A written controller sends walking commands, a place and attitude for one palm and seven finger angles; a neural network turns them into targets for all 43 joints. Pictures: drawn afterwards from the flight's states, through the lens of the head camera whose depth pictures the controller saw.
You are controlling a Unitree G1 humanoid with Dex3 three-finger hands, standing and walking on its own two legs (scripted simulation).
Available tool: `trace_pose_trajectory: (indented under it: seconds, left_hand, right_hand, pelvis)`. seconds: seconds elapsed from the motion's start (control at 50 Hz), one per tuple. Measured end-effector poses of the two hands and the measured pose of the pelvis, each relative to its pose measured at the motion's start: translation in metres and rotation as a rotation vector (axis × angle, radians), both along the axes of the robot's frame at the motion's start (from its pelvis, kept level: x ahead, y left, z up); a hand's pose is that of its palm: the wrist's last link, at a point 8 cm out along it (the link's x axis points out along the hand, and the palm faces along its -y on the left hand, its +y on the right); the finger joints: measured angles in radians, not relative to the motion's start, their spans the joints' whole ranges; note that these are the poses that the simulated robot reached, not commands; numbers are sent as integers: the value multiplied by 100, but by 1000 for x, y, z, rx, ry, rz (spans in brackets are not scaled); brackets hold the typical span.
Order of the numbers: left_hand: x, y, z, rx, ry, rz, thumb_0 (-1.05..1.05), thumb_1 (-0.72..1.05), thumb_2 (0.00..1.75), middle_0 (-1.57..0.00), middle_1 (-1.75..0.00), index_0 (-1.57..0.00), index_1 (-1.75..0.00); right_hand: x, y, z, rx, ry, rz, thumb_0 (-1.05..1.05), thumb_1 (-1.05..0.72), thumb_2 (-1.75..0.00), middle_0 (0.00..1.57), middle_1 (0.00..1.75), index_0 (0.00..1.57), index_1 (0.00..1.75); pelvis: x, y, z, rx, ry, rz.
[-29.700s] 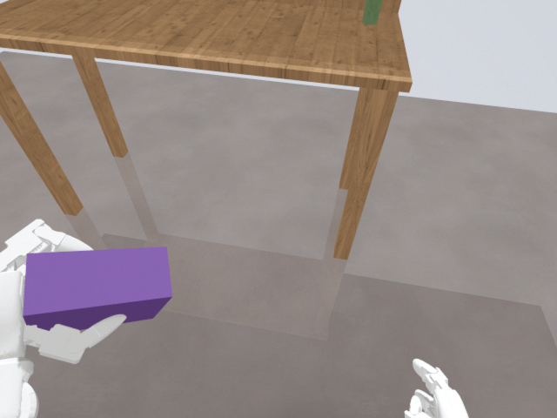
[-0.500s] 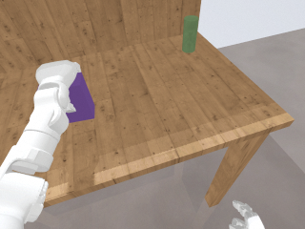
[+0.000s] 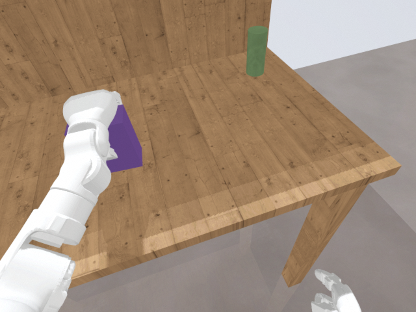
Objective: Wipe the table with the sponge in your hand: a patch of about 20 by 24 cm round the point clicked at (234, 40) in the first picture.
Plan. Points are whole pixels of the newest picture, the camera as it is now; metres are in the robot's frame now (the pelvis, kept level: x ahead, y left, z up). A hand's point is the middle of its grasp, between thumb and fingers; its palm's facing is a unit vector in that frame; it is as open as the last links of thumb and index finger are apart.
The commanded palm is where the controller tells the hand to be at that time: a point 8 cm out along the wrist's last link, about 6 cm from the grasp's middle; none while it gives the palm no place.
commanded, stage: wipe back along the middle lane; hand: left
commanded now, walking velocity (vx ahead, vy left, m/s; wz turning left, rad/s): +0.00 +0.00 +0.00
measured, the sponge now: (112, 149) +0.39 +0.25 +0.11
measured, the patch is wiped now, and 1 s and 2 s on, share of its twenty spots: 0.35 0.50 0.55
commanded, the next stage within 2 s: slide across to the third lane in 1.38 s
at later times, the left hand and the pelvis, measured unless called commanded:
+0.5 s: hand (113, 148) +0.35 +0.22 +0.16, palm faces +0.10 -0.04 -0.99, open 9.9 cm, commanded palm +0.31 +0.21 +0.20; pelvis -0.01 -0.01 +0.00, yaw +0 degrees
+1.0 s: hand (113, 168) +0.30 +0.20 +0.16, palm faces +0.18 -0.10 -0.98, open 9.9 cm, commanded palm +0.26 +0.18 +0.19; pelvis -0.02 -0.03 +0.00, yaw -2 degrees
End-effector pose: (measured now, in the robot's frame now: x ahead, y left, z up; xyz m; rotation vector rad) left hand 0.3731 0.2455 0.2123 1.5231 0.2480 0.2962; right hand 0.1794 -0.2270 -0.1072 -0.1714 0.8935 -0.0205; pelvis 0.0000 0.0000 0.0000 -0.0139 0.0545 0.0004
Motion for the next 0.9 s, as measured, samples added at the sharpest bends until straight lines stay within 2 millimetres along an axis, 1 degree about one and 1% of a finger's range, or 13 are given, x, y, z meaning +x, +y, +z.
trace_pose_trajectory:
  seconds: [0.14,0.36,0.48,0.66,0.82,0.9]
  left_hand:
    - [-15,-8,0,-9,-27,3,0,-49,105,-74,-135,-77,-135]
    - [-36,-26,0,-17,-47,16,0,-49,105,-74,-136,-76,-135]
    - [-48,-34,-1,-18,-61,20,1,-48,105,-74,-136,-76,-136]
    - [-58,-41,-2,-25,-73,34,1,-48,105,-73,-136,-76,-136]
    - [-80,-45,-2,-58,-117,23,1,-48,105,-73,-136,-75,-136]
    - [-92,-48,-1,-73,-137,20,1,-48,105,-73,-136,-75,-136]
  right_hand:
    - [8,0,3,14,-21,9,1,-90,-90,20,30,20,30]
    - [30,10,16,55,-104,44,1,-90,-90,20,30,20,30]
    - [38,12,21,71,-132,61,1,-90,-90,20,30,20,30]
    - [36,3,24,77,-148,49,1,-90,-90,20,30,20,30]
    - [30,-10,23,74,-149,28,1,-90,-90,20,30,20,30]
    - [28,-13,24,72,-154,25,1,-90,-90,20,30,20,30]
  pelvis:
    - [-1,-2,0,2,-13,-4]
    - [-5,-9,-1,8,-31,-6]
    - [-7,-13,-1,11,-42,-8]
    - [-9,-20,-2,13,-46,-18]
    - [-11,-25,-4,15,-59,-34]
    - [-14,-26,-4,16,-65,-32]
